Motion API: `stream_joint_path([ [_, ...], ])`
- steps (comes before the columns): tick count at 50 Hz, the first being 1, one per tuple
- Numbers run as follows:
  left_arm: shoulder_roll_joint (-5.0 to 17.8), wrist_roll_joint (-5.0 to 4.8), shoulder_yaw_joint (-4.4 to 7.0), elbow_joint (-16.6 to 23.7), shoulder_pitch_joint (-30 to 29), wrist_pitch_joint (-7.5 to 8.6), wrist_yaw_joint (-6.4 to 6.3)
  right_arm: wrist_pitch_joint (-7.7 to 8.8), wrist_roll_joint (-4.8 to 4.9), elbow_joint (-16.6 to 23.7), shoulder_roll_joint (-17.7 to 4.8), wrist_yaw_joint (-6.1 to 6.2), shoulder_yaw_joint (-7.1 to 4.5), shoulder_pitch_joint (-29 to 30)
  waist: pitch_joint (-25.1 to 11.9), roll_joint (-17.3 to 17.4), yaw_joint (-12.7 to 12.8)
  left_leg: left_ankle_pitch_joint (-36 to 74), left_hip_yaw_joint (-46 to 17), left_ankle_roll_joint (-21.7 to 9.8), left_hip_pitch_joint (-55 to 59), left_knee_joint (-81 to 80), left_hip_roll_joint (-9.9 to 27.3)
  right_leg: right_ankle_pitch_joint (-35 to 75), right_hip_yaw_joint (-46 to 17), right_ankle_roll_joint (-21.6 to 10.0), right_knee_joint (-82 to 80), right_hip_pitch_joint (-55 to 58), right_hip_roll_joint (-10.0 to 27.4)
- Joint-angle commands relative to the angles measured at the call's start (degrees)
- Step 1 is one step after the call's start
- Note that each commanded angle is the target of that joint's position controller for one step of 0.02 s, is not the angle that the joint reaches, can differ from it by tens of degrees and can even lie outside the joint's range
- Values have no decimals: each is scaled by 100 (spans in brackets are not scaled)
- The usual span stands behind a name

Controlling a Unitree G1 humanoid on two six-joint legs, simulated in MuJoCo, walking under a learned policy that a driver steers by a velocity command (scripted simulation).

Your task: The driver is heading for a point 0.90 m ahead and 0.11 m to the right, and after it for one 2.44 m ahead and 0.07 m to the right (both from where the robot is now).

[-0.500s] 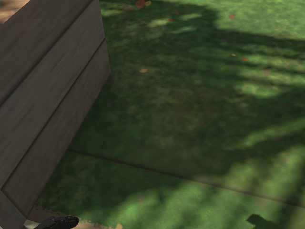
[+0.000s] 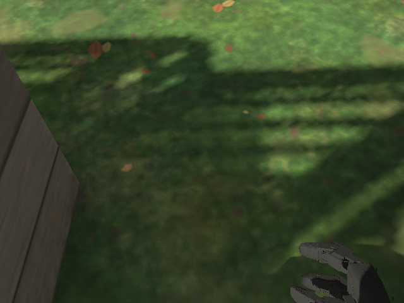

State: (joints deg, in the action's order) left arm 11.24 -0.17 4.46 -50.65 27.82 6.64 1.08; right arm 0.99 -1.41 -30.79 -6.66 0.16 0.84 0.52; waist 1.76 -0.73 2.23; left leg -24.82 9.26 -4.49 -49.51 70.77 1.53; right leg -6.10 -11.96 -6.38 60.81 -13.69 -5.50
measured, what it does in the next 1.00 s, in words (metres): climbs, turning right: right foot, then left foot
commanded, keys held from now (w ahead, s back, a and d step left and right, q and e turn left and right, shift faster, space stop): w+e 0.36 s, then w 0.64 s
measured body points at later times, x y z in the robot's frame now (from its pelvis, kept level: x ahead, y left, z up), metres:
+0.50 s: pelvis +0.33 -0.06 +0.09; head +0.36 -0.06 +0.54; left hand +0.57 +0.13 +0.00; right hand +0.27 -0.32 -0.04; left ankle +0.16 +0.11 -0.53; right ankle +0.40 -0.12 -0.62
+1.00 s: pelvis +0.63 -0.10 +0.10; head +0.66 -0.11 +0.55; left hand +0.69 +0.16 -0.04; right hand +0.75 -0.39 +0.02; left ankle +0.77 -0.06 -0.62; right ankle +0.41 -0.12 -0.59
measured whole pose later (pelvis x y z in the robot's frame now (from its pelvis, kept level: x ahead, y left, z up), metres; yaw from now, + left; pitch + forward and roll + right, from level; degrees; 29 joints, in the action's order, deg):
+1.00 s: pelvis +0.63 -0.10 +0.10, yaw -19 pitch +2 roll -1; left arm 14.8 1.1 2.8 -49.6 26.2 4.5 -0.7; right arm 4.3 -2.4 -39.2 -13.0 -0.5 -1.2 -5.2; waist 1.0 -0.2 3.5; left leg -6.6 4.2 -4.4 -28.7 33.4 -0.3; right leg -27.1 -2.2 -4.5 36.2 0.5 -5.1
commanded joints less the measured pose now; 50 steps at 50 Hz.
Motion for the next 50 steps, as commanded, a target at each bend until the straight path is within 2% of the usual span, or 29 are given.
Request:
stream_joint_path([
  [1, 341, 273, 113, 1318, -1171, 209, 115, 126, 31, -504, -801, 145, -501, -1368, -1112, 269, -686, -1920, -5013, -1301, 3524, -4555, 1851, 126, 403, 73, 4420, -3126, 109],
  [3, -112, 296, -59, 1652, -1453, -93, -38, 363, -159, -1045, -155, 156, -308, -1391, -382, -263, -159, -906, -3798, -1047, 2563, -4470, 1753, -243, 364, -110, 5011, -3533, 312],
  [5, -425, 173, -219, 1758, -1225, -357, -72, 574, -230, -1568, -102, 93, -309, -1551, -21, -159, 274, 203, -2601, -592, 2362, -4577, 1606, -716, 191, -237, 4992, -3906, 401],
  [6, -408, 97, -256, 1763, -1162, -388, -54, 679, -181, -1569, -215, 70, -337, -1297, 104, 133, 429, 777, -2160, -438, 2178, -4785, 1546, -773, -77, -205, 4621, -3843, 495],
  [7, -90, 49, -171, 1676, -1040, -447, -24, 660, -142, -1551, -542, -6, -402, -1172, 247, 56, 437, 628, -1508, -350, 2193, -5258, 1382, -1040, 137, -116, 3484, -3759, 580],
  [8, 215, 88, -67, 1780, -1322, -489, 9, 723, -101, -1494, -759, -12, -424, -1101, 324, 126, 366, 1140, -1321, -396, 2239, -5799, 1465, -655, 277, -59, 2792, -3451, 652],
  [10, 470, 145, 15, 1986, -2022, -508, 51, 832, -5, -1641, -995, 3, -445, -1217, 503, 120, 298, 2450, -599, -422, 2533, -6133, 1279, -65, 552, 42, 1588, -3317, 770],
  [11, 461, 137, 35, 1821, -2067, -523, 100, 848, -3, -1668, -1138, -4, -475, -1322, 220, -72, 205, 2530, -113, -363, 2954, -6121, 1006, 468, 852, 22, 981, -3057, 698],
  [13, 289, 93, -43, 1742, -2311, -473, 236, 811, 0, -1664, -1195, 23, -462, -1596, 18, 136, 4, 3237, 452, -221, 3644, -6090, 852, 734, 1435, 10, -557, -2437, 729],
  [15, 126, -11, -94, 1798, -2841, -480, 332, 664, 3, -1676, -1350, 83, -525, -2104, -36, 439, -394, 3766, 552, -172, 4652, -6068, 955, 278, 1842, 31, -1630, -2273, 563],
  [17, 182, 42, -63, 1901, -2929, -543, 349, 505, 35, -1746, -1534, 127, -593, -2485, -204, 811, -405, 5216, 648, 4, 5463, -5526, 1166, 61, 2061, -121, -2214, -1982, 328],
  [19, 405, 190, 27, 1891, -2559, -522, 305, 393, 40, -1768, -1726, 163, -632, -2690, -286, 1010, -197, 6441, 668, 49, 5785, -4820, 1406, -361, 2145, -341, -2499, -1479, 53],
  [21, 609, 249, 166, 1500, -1268, -433, 241, 256, 40, -1668, -1848, 174, -684, -2650, -638, 952, 427, 6371, 777, 11, 5322, -3128, 1416, -697, 1974, -556, -3140, -44, -245],
  [22, 829, 323, 271, 1270, -620, -382, 151, 232, 40, -1478, -1732, 167, -688, -2552, -965, 627, 699, 5004, 726, 35, 4246, -1818, 1297, -850, 1447, -609, -3086, 1181, 33],
  [23, 1360, 412, 367, 1394, -748, -340, 76, 231, 138, -1052, -924, 62, -529, -2658, -1332, -656, 267, 583, 616, 244, 1934, 118, 590, -1216, -1102, -1132, -3098, 2734, 1628],
  [24, 1502, 222, 393, 1578, -423, -366, 6, 270, 137, -805, -1251, -22, -573, -2501, -2042, -843, 438, -655, -401, 389, 1098, 1427, -164, -998, -3544, -1738, -4017, 2999, 2549],
  [25, 1320, 214, 358, 1475, -560, -391, -48, 330, 145, -613, -1309, -33, -621, -1786, -1450, -65, 390, 140, -1066, 376, 585, 1322, 132, -405, -2794, -1495, -4247, 2709, 2381],
  [26, 1133, 140, 298, 1428, -756, -336, -85, 411, 126, -580, -1215, -30, -527, -1663, -852, -75, 259, 559, -1035, 349, 697, 999, 297, 486, -1946, -1355, -4271, 1785, 2310],
  [27, 912, 145, 216, 1361, -930, -279, -89, 440, 54, -616, -1223, -43, -529, -1686, -586, 197, 1, 721, -1115, 330, 1062, 481, 442, 1261, -1371, -1120, -4299, 1101, 2031],
  [29, 605, 176, 73, 1267, -1000, -153, -115, 302, -125, -862, -1181, -69, -497, -2186, -641, 47, -306, 612, -1142, 357, 1658, -29, 523, 1859, -615, -911, -4482, 488, 1712],
  [30, 555, 158, 35, 1183, -899, -98, -115, 228, -143, -900, -1174, -89, -492, -2222, -639, 12, -337, 589, -1114, 388, 1685, -256, 524, 1892, -479, -873, -4571, 415, 1620],
  [33, 782, 152, 49, 929, -515, -35, -89, 128, -88, -807, -1030, -159, -415, -1729, -323, -49, -217, 1142, -933, 455, 1156, -986, 567, 1335, -195, -825, -4968, 503, 1452],
  [38, 817, 80, 7, 704, -135, -44, -56, 198, -51, -515, -962, -186, -311, -575, 49, -251, 133, 2400, -692, 477, 953, -2711, 482, 1674, 343, -516, -5179, 774, 1168],
  [41, 920, 106, 20, 544, 124, -21, -110, 229, 31, -399, -974, -178, -277, -99, 168, -370, 228, 2857, -624, 358, 1171, -3273, 340, 1725, 331, -427, -5180, 1012, 1277],
  [44, 1041, 136, 19, 490, 13, -41, -161, 256, 25, -372, -1089, -155, -316, -13, 284, -279, 147, 2568, -634, 157, 1419, -3651, 183, 2291, 367, -403, -4943, 1437, 1472],
  [46, 1130, 147, 9, 454, -74, -63, -179, 281, 0, -467, -1173, -102, -380, -462, 55, -257, -83, 1949, -474, -28, 2143, -3828, -138, 3799, 470, -264, -4301, 1655, 1483],
  [48, 1297, 194, 32, 419, -230, -123, -219, 350, -83, -901, -1416, -30, -490, -1909, -541, -140, -744, 1902, -532, -294, 3820, -4289, -339, 4449, 703, -101, -2517, 1415, 1201],
  [49, 1065, 213, -44, 560, -151, -125, -232, 401, -170, -1052, -1796, 35, -590, -2881, -1313, 324, -1052, 1942, -1561, -528, 5285, -4103, 694, 2766, 883, -54, -930, 426, 965],
  [50, 602, -36, -126, 599, 676, -160, -165, 369, -206, -1096, -2384, 4, -740, -3051, -2186, 2138, -668, 1584, -4423, -1477, 6778, -4727, 2247, -1644, 1236, 274, 1446, -1511, -239],
])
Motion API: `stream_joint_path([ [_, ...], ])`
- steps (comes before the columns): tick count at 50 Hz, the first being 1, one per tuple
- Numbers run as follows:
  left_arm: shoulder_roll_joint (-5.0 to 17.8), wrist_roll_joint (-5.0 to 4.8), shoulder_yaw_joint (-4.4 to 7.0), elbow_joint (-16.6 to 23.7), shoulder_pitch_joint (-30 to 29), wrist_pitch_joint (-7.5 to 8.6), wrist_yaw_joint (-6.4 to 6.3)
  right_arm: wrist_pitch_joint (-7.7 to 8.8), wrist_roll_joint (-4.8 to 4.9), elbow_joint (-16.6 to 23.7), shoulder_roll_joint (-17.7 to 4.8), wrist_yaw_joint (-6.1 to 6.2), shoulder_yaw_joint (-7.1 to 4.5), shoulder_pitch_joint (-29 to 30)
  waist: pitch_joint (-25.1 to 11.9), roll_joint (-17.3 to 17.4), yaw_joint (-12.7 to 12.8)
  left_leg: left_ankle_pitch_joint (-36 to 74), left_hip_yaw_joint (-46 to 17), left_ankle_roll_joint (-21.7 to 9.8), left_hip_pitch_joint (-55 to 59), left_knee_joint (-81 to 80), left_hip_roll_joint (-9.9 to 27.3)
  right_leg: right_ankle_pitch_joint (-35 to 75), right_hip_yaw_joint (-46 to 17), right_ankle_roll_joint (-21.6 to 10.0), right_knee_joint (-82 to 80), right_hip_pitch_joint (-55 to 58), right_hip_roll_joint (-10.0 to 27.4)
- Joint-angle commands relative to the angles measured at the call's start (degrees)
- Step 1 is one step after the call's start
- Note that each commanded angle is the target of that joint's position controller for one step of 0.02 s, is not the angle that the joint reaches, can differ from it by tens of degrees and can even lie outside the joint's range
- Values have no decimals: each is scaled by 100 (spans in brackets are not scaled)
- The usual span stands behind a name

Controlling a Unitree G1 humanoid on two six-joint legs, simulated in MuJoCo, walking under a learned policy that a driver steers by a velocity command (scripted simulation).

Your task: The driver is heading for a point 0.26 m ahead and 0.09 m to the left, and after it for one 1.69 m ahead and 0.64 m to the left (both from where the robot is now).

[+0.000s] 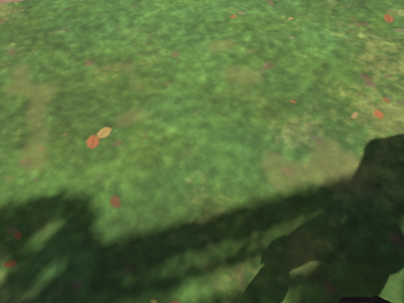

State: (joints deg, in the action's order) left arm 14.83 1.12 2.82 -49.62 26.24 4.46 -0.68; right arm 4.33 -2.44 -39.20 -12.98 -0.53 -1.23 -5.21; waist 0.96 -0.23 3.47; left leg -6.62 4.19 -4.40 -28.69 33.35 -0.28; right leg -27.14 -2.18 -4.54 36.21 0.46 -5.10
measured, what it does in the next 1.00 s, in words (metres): walks ahead, turning left: right foot, then left foot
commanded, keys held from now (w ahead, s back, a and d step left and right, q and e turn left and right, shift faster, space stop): w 0.06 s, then w+q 0.94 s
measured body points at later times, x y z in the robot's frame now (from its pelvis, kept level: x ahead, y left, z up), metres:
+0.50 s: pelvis +0.26 -0.01 +0.01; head +0.29 -0.02 +0.46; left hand +0.45 +0.24 -0.06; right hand +0.28 -0.28 -0.13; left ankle +0.12 +0.08 -0.70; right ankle +0.37 -0.10 -0.72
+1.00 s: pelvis +0.50 +0.08 +0.00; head +0.53 +0.10 +0.45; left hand +0.36 +0.30 -0.14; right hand +0.80 -0.03 -0.08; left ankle +0.56 +0.18 -0.72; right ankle +0.38 -0.10 -0.71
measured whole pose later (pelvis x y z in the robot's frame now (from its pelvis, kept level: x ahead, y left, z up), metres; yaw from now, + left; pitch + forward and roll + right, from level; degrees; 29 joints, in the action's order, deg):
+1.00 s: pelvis +0.50 +0.08 +0.00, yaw +29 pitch +2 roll -1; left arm 13.9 1.1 2.5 -51.1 24.1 3.7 -1.1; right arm 0.5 -3.1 -37.7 -14.0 -3.6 -2.8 -3.8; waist 1.9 0.6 2.9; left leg -11.2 5.9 -8.8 -27.9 34.3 -1.5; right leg -28.3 17.2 1.7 30.7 2.1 4.8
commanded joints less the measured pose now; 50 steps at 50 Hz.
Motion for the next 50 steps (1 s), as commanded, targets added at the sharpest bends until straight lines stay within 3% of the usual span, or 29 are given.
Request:
stream_joint_path([
  [1, 664, 54, 114, 416, 431, 41, -30, -50, 104, -164, -1215, 13, -418, -2078, -1905, 1118, -764, -783, -4448, -1316, 4330, -1559, 2224, -41, -491, -11, 4341, -3476, -134],
  [2, 694, 9, 135, 543, -176, 46, 17, -72, 118, -87, -878, 26, -323, -1409, -908, 569, -574, -891, -3307, -1183, 3441, -1668, 1976, 565, -420, -2, 4136, -3671, 216],
  [3, 591, 10, 79, 644, -489, 63, 63, -57, 95, -99, -648, 24, -265, -1207, -577, 167, -517, -590, -2757, -1080, 2851, -1856, 1781, 863, -279, 9, 3832, -3584, 427],
  [5, 379, 169, 26, 700, -552, -68, 153, -25, 166, -288, -499, 35, -196, -1256, -203, 274, -283, 112, -2068, -871, 2117, -2078, 1318, 1026, -113, 126, 3257, -3303, 735],
  [9, 202, 179, -34, 812, -795, -203, 228, 77, 231, -539, -690, 19, -234, -1646, -53, 400, -184, 805, -1646, -1043, 1723, -2358, 1055, 1243, 135, 452, 2422, -3358, 855],
  [12, 135, 129, -111, 1042, -1591, -188, 218, 53, 244, -605, -770, 27, -261, -1816, 212, 343, -329, 480, -1527, -993, 1513, -2543, 902, 1915, 185, 610, 1325, -3488, 936],
  [15, 152, 64, -134, 1186, -2206, -161, 215, 36, 260, -660, -840, 11, -297, -2070, 204, 377, -526, 619, -1513, -884, 1652, -2405, 820, 2446, 221, 646, 471, -3291, 813],
  [18, 209, 20, -122, 1324, -2620, -110, 198, -11, 212, -669, -927, 0, -344, -2269, 159, 407, -680, 824, -1686, -835, 1905, -2044, 868, 2424, 223, 639, 9, -3090, 693],
  [20, 277, 1, -104, 1383, -2639, -60, 186, -41, 151, -615, -1032, 14, -397, -2232, 78, 480, -641, 885, -1911, -769, 2024, -1746, 967, 2093, 176, 549, -229, -2788, 629],
  [22, 377, -2, -44, 1228, -1983, 46, 136, -56, 140, -551, -1109, 38, -439, -1999, -51, 398, -292, 1035, -2022, -564, 1824, -1154, 907, 1844, 198, 419, -728, -1799, 480],
  [23, 570, 94, 34, 1036, -1307, 127, 59, -36, 155, -516, -1012, 19, -421, -1980, -463, 94, -37, 1074, -1789, -433, 1526, -211, 544, 1643, 42, 273, -976, -794, 608],
  [24, 1081, 249, 151, 987, -322, 192, -42, 6, 195, -290, -664, -2, -324, -1885, -1280, -682, 364, 80, -1292, -253, 912, 1492, 114, 478, -1330, -70, -1334, 386, 1957],
  [25, 1579, 270, 265, 987, -226, 113, -88, -5, 328, -101, -291, 14, -255, -2445, -1639, -1838, 48, -2561, -631, -105, -761, 2913, -666, -222, -3745, -678, -2081, 1340, 3202],
  [26, 1127, 167, 195, 1029, -522, 38, -91, -114, 156, -283, -791, 49, -347, -2338, -1160, -1013, -56, -2379, -811, -186, -1213, 3514, -244, -855, -3958, -800, -2244, 779, 3105],
  [27, 662, 105, 80, 1080, -868, 33, -73, -159, 109, -283, -831, -6, -384, -1956, -580, -407, -126, -1786, -895, -186, -1181, 3526, -14, -571, -3046, -666, -2257, 197, 2763],
  [28, 477, 77, 31, 1036, -1055, 51, -44, -183, 111, -256, -718, -64, -369, -1745, -284, -307, -220, -1416, -874, -113, -1031, 3341, 149, 332, -2200, -525, -2370, -241, 2465],
  [30, 301, 17, -13, 956, -1087, 117, -36, -305, 46, -268, -613, -163, -366, -1702, -116, -665, -369, -1143, -804, 60, -769, 3117, 300, 1460, -1152, -259, -2489, -656, 2054],
  [33, 421, -32, 51, 821, -870, 200, -6, -404, 48, -148, -533, -236, -369, -1402, -99, -588, -426, -755, -714, 181, -986, 3097, 297, 2546, -461, -314, -2581, -626, 1983],
  [38, 441, -11, 86, 597, -640, 228, -7, -432, 21, 152, -440, -314, -301, -506, 144, -473, -294, 216, -570, 327, -1346, 2175, 416, 2936, 453, -367, -2737, -527, 1902],
  [41, 579, -17, 131, 482, -537, 227, -9, -407, 34, 336, -379, -393, -239, 29, 281, -462, -193, 569, -305, 206, -1012, 1289, 428, 3168, 864, -305, -2703, -510, 1935],
  [45, 773, 0, 187, 257, -257, 106, -44, -430, -1, 519, -433, -414, -226, 474, 384, -416, -70, -74, 229, -144, -633, 551, 245, 4116, 1265, -210, -2337, 34, 2054],
  [47, 926, -7, 203, 129, -185, 51, -71, -427, -61, 524, -494, -358, -263, 193, 100, -516, -264, -605, 441, -383, -5, 351, -115, 6094, 1489, -159, -1516, 325, 2123],
  [48, 1051, 2, 227, 95, -204, -1, -84, -401, -67, 409, -584, -317, -319, -256, -174, -553, -490, -856, 485, -524, 503, 224, -361, 6768, 1588, -142, -728, 387, 2106],
  [49, 1091, -32, 232, 120, -274, -60, -89, -349, -81, 120, -709, -253, -403, -1101, -661, -367, -883, -746, 446, -672, 1617, -212, -589, 6475, 1740, -39, 486, 30, 1993],
  [50, 913, 13, 174, 272, -215, -76, -81, -318, -124, -149, -1142, -148, -559, -2014, -1310, 229, -1208, -1401, -717, -915, 3155, -393, 145, 4626, 1744, 129, 2177, -1194, 1839],
])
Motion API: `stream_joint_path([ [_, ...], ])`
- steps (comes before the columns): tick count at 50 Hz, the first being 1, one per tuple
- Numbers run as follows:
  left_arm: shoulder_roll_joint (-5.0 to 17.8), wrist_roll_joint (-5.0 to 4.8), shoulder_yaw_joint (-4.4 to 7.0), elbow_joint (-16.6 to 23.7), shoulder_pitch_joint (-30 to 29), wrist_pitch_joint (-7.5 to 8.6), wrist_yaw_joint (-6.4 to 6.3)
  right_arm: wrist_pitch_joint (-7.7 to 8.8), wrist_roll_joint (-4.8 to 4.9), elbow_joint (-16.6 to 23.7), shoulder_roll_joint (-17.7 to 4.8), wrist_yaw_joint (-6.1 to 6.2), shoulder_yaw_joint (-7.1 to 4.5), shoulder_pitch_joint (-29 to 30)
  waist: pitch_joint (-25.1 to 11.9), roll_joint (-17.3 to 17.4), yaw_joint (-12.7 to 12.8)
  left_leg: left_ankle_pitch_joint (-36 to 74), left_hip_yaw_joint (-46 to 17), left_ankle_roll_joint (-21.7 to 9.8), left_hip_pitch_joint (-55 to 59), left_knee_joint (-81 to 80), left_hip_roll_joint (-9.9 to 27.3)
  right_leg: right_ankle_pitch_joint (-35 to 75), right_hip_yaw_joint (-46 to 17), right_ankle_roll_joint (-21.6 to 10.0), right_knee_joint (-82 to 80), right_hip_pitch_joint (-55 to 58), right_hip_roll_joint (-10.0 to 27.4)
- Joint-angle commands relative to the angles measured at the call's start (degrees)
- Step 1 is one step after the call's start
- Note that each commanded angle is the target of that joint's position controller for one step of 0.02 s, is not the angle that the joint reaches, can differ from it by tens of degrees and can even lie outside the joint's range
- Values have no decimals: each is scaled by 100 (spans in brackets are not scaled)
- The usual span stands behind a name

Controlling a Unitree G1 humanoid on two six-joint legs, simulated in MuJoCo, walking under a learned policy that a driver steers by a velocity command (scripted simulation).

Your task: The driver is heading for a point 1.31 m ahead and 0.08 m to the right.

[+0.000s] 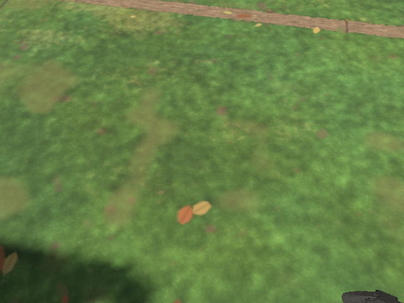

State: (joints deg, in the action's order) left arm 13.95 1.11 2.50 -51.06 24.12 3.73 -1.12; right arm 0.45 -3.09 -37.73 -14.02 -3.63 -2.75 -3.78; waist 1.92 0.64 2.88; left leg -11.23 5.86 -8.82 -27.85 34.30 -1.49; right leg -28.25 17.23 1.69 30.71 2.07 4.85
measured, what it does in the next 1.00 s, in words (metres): walks ahead: right foot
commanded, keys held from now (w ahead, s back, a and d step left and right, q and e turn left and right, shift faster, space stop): w+q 0.08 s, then w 0.92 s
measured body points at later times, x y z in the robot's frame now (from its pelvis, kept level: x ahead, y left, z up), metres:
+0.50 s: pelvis +0.28 +0.01 +0.01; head +0.31 +0.02 +0.46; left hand +0.45 +0.27 -0.09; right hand +0.27 -0.26 -0.12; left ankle +0.10 +0.06 -0.72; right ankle +0.46 -0.07 -0.70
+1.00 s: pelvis +0.56 +0.05 +0.02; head +0.58 +0.06 +0.47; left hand +0.47 +0.29 -0.12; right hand +0.78 -0.14 -0.08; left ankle +0.69 +0.19 -0.69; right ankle +0.45 -0.06 -0.72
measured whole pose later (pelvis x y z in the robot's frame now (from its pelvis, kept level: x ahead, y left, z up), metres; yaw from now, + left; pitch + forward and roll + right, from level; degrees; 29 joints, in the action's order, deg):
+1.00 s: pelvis +0.56 +0.05 +0.02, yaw +9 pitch +1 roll -2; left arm 12.4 0.7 1.9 -56.2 25.0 4.8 0.5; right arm 2.0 -1.6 -45.3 -13.2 -1.8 -0.4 -3.6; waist 2.1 2.1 3.8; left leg -2.7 2.4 -2.2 -32.0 33.8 4.0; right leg -16.6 3.2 -3.1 11.4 4.3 -4.5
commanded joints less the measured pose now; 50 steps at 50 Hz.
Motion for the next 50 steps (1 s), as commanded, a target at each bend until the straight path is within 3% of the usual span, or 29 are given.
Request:
stream_joint_path([
  [1, 298, -7, 53, 853, 223, 22, 99, 75, 49, -171, -1750, 243, -548, -1864, -1793, 1533, -626, -1057, -4102, -1339, 4663, -1098, 1963, -383, -574, -134, 4721, -3917, -310],
  [2, 806, 56, 151, 1010, -554, 83, 128, 9, 197, -78, -1635, 309, -544, -2102, -1926, 523, -1074, -1111, -5098, -1403, 4626, -1850, 2122, -149, -1776, -142, 5059, -4599, -435],
  [3, 764, -35, 139, 1133, -1016, 144, 144, -1, 185, -246, -1434, 367, -478, -1845, -1019, 230, -932, -316, -3997, -1211, 4038, -1868, 1972, 579, -1892, -206, 4859, -4879, -96],
  [4, 684, -44, 89, 1083, -924, 203, 127, 27, 212, -308, -1139, 382, -389, -1617, -565, -25, -641, 683, -3338, -989, 3208, -1878, 1738, 1029, -1869, -224, 4260, -4526, 110],
  [5, 642, 10, 80, 974, -773, 156, 119, 77, 227, -315, -922, 376, -314, -1377, -362, -89, -381, 1416, -2758, -787, 2635, -1935, 1437, 1095, -1876, -205, 3881, -4087, 234],
  [7, 575, 144, 64, 810, -374, -66, 151, 199, 258, -316, -649, 331, -199, -1227, -423, 59, -121, 2121, -2149, -668, 2094, -2081, 1111, 1103, -1840, -125, 3550, -3429, 257],
  [9, 474, 151, 50, 791, -448, -191, 208, 314, 300, -464, -702, 308, -194, -1446, -324, 80, -96, 2333, -1858, -653, 1953, -2247, 969, 1308, -1732, -85, 3293, -3494, 215],
  [11, 418, 134, 35, 883, -877, -218, 235, 350, 299, -616, -786, 307, -205, -1728, -76, 117, -219, 2303, -1739, -535, 2003, -2430, 901, 1812, -1666, -61, 2839, -3836, 242],
  [17, 409, 78, 5, 1107, -2068, -183, 321, 390, 301, -908, -791, 339, -172, -2289, 218, 278, -623, 2621, -1496, -126, 2584, -2478, 797, 3042, -1511, -130, 1268, -4147, 63],
  [21, 392, 37, -35, 1274, -2699, -122, 370, 393, 224, -1115, -816, 419, -136, -2577, 379, 293, -791, 2868, -1543, -155, 3062, -2428, 1012, 3065, -1397, -340, 479, -3939, -166],
  [24, 515, 44, 16, 1177, -2300, -69, 358, 395, 179, -1183, -920, 487, -128, -2387, 252, 331, -487, 4253, -1463, -109, 3377, -1915, 1175, 2380, -1361, -639, 51, -3181, -446],
  [25, 594, 29, 60, 1048, -1867, -55, 285, 399, 166, -1222, -976, 504, -132, -2342, 21, 376, -283, 5126, -1420, -33, 3400, -1416, 1161, 2073, -1298, -739, 39, -2595, -653],
  [26, 697, 30, 116, 790, -1046, -15, 203, 389, 140, -1248, -1018, 491, -134, -2259, -405, 283, 93, 5444, -1260, 55, 3316, -455, 991, 2021, -1235, -870, -244, -1683, -818],
  [27, 914, 116, 192, 557, -85, 41, 112, 406, 166, -1193, -943, 477, -96, -2229, -1002, 77, 509, 4342, -1128, 126, 2494, 866, 801, 1941, -1785, -1090, -341, -232, -273],
  [28, 1638, 261, 376, 527, 550, 54, 46, 426, 382, -1014, -403, 414, 26, -2830, -1910, -1137, 344, 1514, -739, 419, 629, 3161, -51, 1324, -4425, -1841, -477, 1554, 1475],
  [29, 1396, 79, 347, 465, 325, -26, 117, 422, 292, -1116, -668, 426, -39, -2861, -2026, -1208, 252, -1817, -1018, 391, -315, 4107, -621, 1283, -6106, -2149, -1371, 1495, 1956],
  [30, 1088, -46, 272, 529, -296, -54, 139, 401, 182, -1040, -821, 425, -85, -2351, -969, -569, 11, -1361, -1246, 351, -682, 4245, -178, 813, -5245, -1998, -1467, 586, 1696],
  [31, 742, -54, 189, 590, -721, -41, 160, 421, 169, -964, -767, 369, -54, -1966, -442, -216, -70, -952, -1180, 326, -654, 3917, 75, 949, -4475, -1835, -1666, -176, 1445],
  [32, 572, -27, 131, 544, -851, -11, 160, 394, 170, -936, -652, 328, -36, -1825, -130, -220, -205, -782, -1091, 325, -511, 3563, 274, 1284, -3887, -1630, -1869, -691, 1150],
  [33, 464, -40, 87, 450, -858, 23, 146, 325, 100, -931, -592, 295, -20, -1858, -1, -359, -352, -689, -1034, 388, -270, 3289, 399, 1662, -3457, -1468, -2008, -1089, 912],
  [36, 542, -59, 98, 238, -615, 161, 181, 188, 63, -1001, -403, 212, 36, -1928, -11, -428, -484, -420, -807, 556, -168, 2960, 516, 2496, -2862, -1487, -2260, -1340, 704],
  [40, 606, -83, 112, 19, -306, 185, 205, 170, 97, -686, -371, 185, 81, -880, 281, -377, -327, 448, -554, 784, -824, 1848, 773, 2776, -2368, -1456, -2568, -1172, 491],
  [43, 640, -101, 116, -118, -68, 192, 209, 201, 142, -523, -244, 161, 152, -225, 292, -405, -149, 1073, -359, 833, -598, 799, 689, 3201, -2050, -1301, -2500, -1042, 344],
  [47, 699, -58, 116, -306, 285, 172, 162, 221, 162, -372, -297, 182, 159, 358, 306, -418, 33, 1149, -273, 737, -493, 95, 549, 3683, -2058, -1257, -2251, -409, 572],
  [50, 781, -5, 134, -391, 262, 130, 97, 263, 139, -336, -408, 215, 111, 356, 285, -460, -71, 530, -272, 517, -286, -230, 411, 4414, -2112, -1193, -1817, 111, 803],
])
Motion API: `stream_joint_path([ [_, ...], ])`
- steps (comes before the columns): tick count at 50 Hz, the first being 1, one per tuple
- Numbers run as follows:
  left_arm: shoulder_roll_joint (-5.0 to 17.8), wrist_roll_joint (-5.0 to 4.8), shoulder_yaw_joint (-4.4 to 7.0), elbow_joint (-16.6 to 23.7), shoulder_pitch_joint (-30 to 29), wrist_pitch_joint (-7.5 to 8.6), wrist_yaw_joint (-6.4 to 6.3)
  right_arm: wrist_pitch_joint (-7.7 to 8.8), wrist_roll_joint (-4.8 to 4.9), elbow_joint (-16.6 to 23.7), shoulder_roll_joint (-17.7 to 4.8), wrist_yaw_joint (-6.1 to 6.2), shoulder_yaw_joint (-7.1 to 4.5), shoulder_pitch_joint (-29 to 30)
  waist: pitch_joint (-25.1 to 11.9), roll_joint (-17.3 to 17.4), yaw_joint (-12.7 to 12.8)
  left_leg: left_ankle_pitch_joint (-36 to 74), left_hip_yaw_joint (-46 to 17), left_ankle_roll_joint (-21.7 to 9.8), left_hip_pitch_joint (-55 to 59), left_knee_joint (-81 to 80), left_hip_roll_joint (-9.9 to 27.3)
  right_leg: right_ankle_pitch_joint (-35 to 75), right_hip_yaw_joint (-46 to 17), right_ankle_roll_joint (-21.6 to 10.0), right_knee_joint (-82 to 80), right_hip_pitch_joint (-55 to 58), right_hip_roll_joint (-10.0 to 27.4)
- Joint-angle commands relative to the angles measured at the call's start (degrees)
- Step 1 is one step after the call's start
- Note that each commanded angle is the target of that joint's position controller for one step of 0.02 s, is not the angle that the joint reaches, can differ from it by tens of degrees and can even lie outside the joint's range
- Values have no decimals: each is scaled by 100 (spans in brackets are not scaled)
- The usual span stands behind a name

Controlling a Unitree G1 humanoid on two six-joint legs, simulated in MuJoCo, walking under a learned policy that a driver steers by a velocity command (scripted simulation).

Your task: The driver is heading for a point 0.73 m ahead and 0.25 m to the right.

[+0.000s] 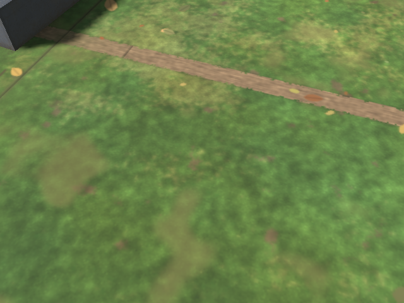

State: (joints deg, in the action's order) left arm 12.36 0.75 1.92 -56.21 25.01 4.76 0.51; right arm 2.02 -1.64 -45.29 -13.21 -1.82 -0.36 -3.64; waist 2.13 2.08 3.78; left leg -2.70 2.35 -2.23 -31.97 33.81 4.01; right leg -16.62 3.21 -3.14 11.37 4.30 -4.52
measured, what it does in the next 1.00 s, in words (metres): walks ahead, turning right: left foot, then right foot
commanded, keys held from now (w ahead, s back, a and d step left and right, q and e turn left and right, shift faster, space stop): w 0.04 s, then w+e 0.96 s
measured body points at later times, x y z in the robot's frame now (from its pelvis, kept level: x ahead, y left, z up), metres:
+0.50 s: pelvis +0.27 +0.02 +0.00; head +0.29 +0.02 +0.45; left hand +0.46 +0.22 -0.12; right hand +0.18 -0.21 -0.14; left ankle +0.16 +0.11 -0.74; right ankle +0.40 -0.12 -0.70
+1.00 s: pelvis +0.52 -0.08 +0.00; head +0.55 -0.11 +0.45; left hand +0.64 +0.18 -0.12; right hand +0.58 -0.38 -0.10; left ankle +0.75 +0.00 -0.68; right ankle +0.42 -0.09 -0.74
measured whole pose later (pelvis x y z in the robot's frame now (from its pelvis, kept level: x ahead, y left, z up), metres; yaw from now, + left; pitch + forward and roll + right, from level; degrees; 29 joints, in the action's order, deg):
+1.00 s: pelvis +0.52 -0.08 +0.00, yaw -30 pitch +2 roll +0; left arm 15.0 0.2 4.1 -51.9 23.4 2.7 0.1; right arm 1.2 -2.2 -43.9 -14.6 -1.1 -2.0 -3.5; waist 2.3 2.1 4.4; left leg -3.3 -2.4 3.1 -38.0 43.3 6.0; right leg -14.7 -6.9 -7.7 16.0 -1.8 -8.7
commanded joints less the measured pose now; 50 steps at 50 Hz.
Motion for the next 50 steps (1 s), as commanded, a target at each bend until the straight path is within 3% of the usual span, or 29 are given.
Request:
stream_joint_path([
  [1, 980, 42, 199, 115, 90, 13, -85, 133, -19, 343, -542, 58, -164, 79, 144, -625, -308, -583, 122, -237, 526, -330, -273, 3896, -659, -643, 482, -49, 1739],
  [2, 1009, 37, 203, 100, 12, -8, -92, 176, -46, 138, -607, 95, -217, -525, -156, -570, -589, -641, 213, -357, 1290, -618, -461, 4508, -528, -559, 1214, -89, 1626],
  [3, 888, 15, 156, 99, 55, -17, -87, 254, -127, -183, -809, 155, -311, -1476, -709, -323, -938, -557, 43, -541, 2665, -799, -361, 4220, -364, -451, 2375, -656, 1351],
  [4, 511, -110, 34, 348, 154, 4, -54, 304, -273, -291, -1335, 240, -454, -2397, -1547, 446, -1190, -1228, -1702, -945, 4368, -949, 1132, 2301, -98, -272, 4237, -2148, 916],
  [5, 283, -179, 15, 337, 664, -19, -59, 233, -175, -343, -1651, 215, -554, -2486, -2048, 1418, -969, -1348, -3879, -1476, 5116, -1657, 2265, -1478, -103, -175, 5763, -3633, 26],
  [6, 899, -38, 186, 286, 130, -84, -104, 186, -22, -276, -1208, 198, -463, -2000, -1289, 345, -871, -1742, -3416, -1227, 4430, -1782, 1916, -1099, -679, -272, 6038, -4021, 414],
  [7, 796, -52, 186, 372, -187, -62, -57, 205, 10, -208, -886, 185, -372, -1476, -608, 190, -690, -1488, -2550, -1053, 3607, -1992, 1695, -538, -714, -284, 5847, -3986, 635],
  [8, 654, -64, 165, 357, -299, -80, -30, 243, 0, -201, -647, 171, -314, -1220, -328, 118, -563, -1102, -1947, -849, 3083, -2230, 1438, -197, -680, -263, 5587, -3781, 810],
  [10, 502, 73, 162, 271, -180, -233, 49, 317, 41, -310, -453, 210, -254, -1168, -94, 326, -344, -514, -1120, -600, 2510, -2467, 1107, 53, -625, -140, 5350, -3428, 938],
  [15, 349, 82, 169, 505, -853, -402, 170, 465, 86, -558, -533, 241, -293, -1587, 126, 179, -289, 484, -146, -571, 2613, -2682, 988, 829, -480, 11, 5121, -4132, 1031],
  [20, 217, 75, 80, 889, -1859, -370, 244, 450, 68, -742, -497, 274, -274, -1844, 371, 149, -436, 1113, 595, -502, 2771, -2659, 826, 1697, -106, 46, 3642, -4235, 948],
  [24, 224, 106, 27, 1179, -2472, -359, 291, 400, 54, -950, -618, 341, -304, -2226, 467, 143, -592, 1858, 920, -467, 3387, -2439, 1035, 1596, 330, -195, 2758, -4060, 801],
  [27, 344, 127, 84, 1188, -2261, -367, 264, 315, 31, -993, -781, 399, -344, -2169, 237, 288, -394, 3915, 1189, -401, 3866, -1612, 1136, 866, 604, -521, 2530, -3512, 419],
  [29, 518, 131, 190, 987, -1483, -351, 211, 214, 9, -966, -962, 417, -401, -2059, -246, 383, -44, 4900, 1279, -399, 3911, -232, 1166, 255, 707, -809, 2402, -2623, 21],
  [30, 671, 161, 291, 762, -733, -302, 167, 163, 27, -916, -1018, 396, -417, -1996, -659, 239, 293, 4331, 1331, -322, 3474, 970, 1110, 329, 584, -994, 1966, -1601, -123],
  [31, 1174, 232, 479, 578, 65, -282, 78, 166, 39, -750, -903, 362, -389, -1964, -1187, -320, 628, 2445, 1353, -140, 2289, 2740, 914, -240, -665, -1326, 1574, -254, 701],
  [32, 1773, 119, 630, 748, -272, -351, 29, 231, 117, -304, -342, 228, -311, -2036, -1585, -1815, 128, -2752, 907, 256, -390, 5027, -541, -141, -4086, -2305, 864, 1382, 2351],
  [33, 1723, -1, 618, 773, -157, -433, 0, 320, 61, -124, -809, 194, -371, -1334, -1527, -707, 395, -2512, -313, 203, -1120, 5232, -450, 122, -4376, -2340, 381, 1273, 2404],
  [34, 1460, -18, 551, 730, -477, -430, -61, 404, 126, -19, -694, 171, -329, -1043, -788, -425, 202, -1953, -446, 144, -1311, 4877, -83, 470, -3520, -2127, 337, 644, 2325],
  [35, 1124, -35, 471, 710, -711, -394, -68, 447, 141, -88, -689, 189, -326, -1161, -284, 12, -105, -1629, -413, 145, -932, 4191, 135, 1200, -2953, -1821, 231, -231, 2065],
  [36, 963, -51, 418, 719, -921, -336, -85, 377, 49, -92, -662, 202, -335, -1152, -107, 93, -328, -1582, -459, 199, -561, 3736, 268, 1731, -2487, -1595, 202, -749, 1725],
  [37, 862, -67, 375, 760, -1067, -280, -96, 254, -63, -144, -608, 195, -319, -1326, -132, 38, -487, -1543, -450, 274, -185, 3505, 295, 2102, -2135, -1498, 154, -1071, 1495],
  [39, 922, -99, 365, 739, -947, -157, -65, 59, -131, -109, -523, 153, -312, -1370, -205, -83, -574, -1519, -360, 403, -5, 3127, 275, 2579, -1870, -1471, 123, -1294, 1272],
  [42, 1122, -87, 411, 699, -620, -115, -39, -32, -111, 145, -490, 121, -295, -768, -35, -267, -433, -927, -239, 552, -342, 2377, 268, 2430, -1787, -1345, -24, -1406, 1085],
  [46, 1120, -79, 411, 663, -135, -144, -33, -33, -68, 458, -531, 95, -274, 124, 40, -472, -70, -85, -257, 588, -739, 1349, 147, 2421, -1931, -1091, 59, -961, 994],
  [50, 1146, -27, 408, 642, 240, -166, -83, 27, -28, 729, -546, 55, -215, 790, 51, -546, 182, 131, -262, 512, -837, 633, -78, 2877, -2138, -1046, 366, -408, 1050],
])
